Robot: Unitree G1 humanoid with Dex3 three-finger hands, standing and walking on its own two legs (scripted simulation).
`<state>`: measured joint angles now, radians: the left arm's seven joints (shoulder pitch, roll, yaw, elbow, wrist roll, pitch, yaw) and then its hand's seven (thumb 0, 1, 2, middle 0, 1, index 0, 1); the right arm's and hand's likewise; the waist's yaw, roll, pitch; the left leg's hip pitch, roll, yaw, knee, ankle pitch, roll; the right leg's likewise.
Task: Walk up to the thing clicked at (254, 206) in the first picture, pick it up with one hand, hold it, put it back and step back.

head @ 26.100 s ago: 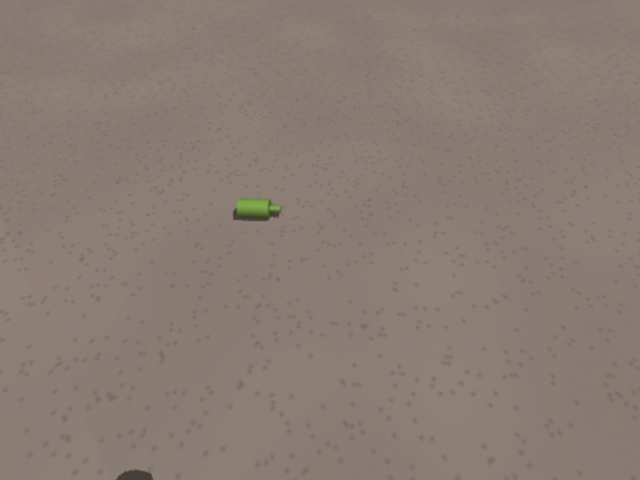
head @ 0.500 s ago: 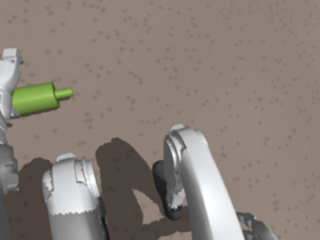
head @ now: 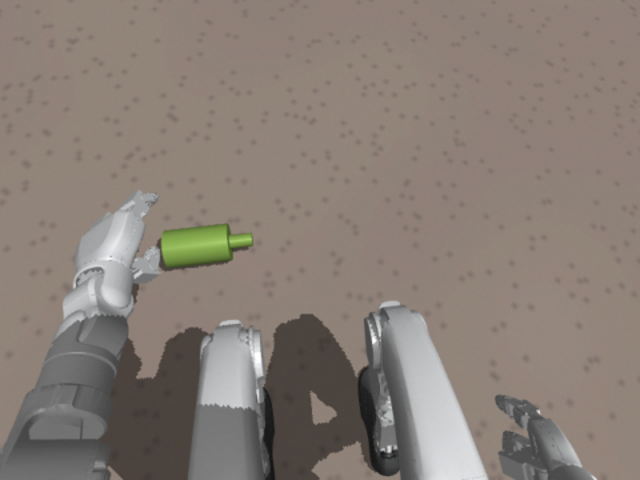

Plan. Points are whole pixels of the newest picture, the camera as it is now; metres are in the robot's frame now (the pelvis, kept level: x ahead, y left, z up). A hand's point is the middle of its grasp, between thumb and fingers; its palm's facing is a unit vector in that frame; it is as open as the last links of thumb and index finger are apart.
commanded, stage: home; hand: left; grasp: from above
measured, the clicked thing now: (210, 244) +0.52 +0.21 -0.42
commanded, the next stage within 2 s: none
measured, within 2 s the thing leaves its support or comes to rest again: neither
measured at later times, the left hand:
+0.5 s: hand (84, 355) +0.26 +0.20 +0.09, palm faces +0.01 -0.94 -0.34, open 7.4 cm
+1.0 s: hand out of the picture +0.22 +0.19 +0.20, palm faces +0.13 -0.97 -0.20, open 7.4 cm
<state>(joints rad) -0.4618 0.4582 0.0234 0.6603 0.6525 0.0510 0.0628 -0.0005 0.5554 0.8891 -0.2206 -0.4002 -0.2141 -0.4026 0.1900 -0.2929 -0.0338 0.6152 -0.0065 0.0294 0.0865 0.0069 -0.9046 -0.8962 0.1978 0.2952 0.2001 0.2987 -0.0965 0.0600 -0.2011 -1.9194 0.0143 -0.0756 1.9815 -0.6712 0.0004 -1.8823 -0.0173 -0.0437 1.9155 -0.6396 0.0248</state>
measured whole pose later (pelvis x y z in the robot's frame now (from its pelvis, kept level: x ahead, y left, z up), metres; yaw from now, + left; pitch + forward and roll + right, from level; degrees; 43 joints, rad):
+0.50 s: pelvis +0.03 +0.00 +0.18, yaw +3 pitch +19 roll -3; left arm 0.15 0.27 0.01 0.20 0.06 0.34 0.10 0.01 0.90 0.90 -0.21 -0.31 -0.21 -0.30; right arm 0.18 -0.20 0.05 0.55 0.04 -0.11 -0.10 0.01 -0.90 -0.90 0.20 0.30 0.20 0.30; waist -0.07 0.03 -0.19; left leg -1.14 0.02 -0.06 1.36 -0.56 -0.01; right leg -1.10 -0.02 -0.06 1.29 -0.53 0.02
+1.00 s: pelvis +0.08 +0.00 +0.25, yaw +4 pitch +10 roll -3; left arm 0.51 0.23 0.03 -0.11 -0.06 0.45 0.02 0.01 0.91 0.90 -0.20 -0.30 -0.20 -0.30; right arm 0.28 -0.22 0.03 0.51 0.01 -0.22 -0.18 0.01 -0.90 -0.90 0.20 0.30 0.20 0.30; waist -0.04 0.05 -0.18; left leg -0.68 0.03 -0.06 0.99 -0.49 -0.01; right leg -0.64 -0.01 -0.06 0.92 -0.46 0.02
